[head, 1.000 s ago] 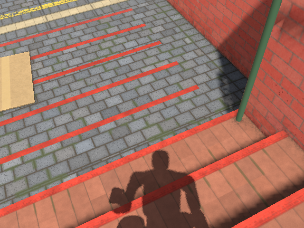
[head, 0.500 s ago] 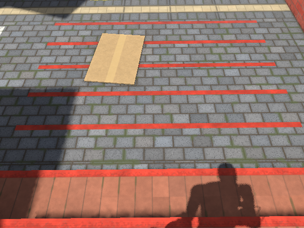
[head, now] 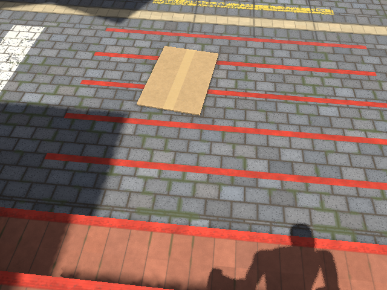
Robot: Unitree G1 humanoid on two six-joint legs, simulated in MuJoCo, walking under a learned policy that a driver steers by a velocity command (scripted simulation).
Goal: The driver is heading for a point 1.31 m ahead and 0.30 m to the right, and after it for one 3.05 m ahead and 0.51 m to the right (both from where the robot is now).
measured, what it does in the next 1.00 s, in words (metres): walks ahead: right foot, then left foot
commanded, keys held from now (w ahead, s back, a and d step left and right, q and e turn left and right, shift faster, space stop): no key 0.40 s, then w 0.42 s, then w+e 0.18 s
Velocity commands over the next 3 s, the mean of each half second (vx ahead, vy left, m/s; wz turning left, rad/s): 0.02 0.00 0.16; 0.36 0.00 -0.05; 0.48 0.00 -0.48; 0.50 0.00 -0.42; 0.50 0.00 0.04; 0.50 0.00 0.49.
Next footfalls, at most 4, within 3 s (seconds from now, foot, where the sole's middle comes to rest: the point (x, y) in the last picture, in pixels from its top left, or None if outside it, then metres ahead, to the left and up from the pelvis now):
0.08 right None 0.02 -0.13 -0.76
0.40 left None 0.02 0.10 -0.76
1.16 right None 0.40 -0.16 -0.94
1.64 left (187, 264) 0.74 -0.01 -1.11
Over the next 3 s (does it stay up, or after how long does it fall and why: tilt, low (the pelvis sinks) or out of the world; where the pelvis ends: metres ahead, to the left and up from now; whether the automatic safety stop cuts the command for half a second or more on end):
stays up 1.35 -0.34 -0.51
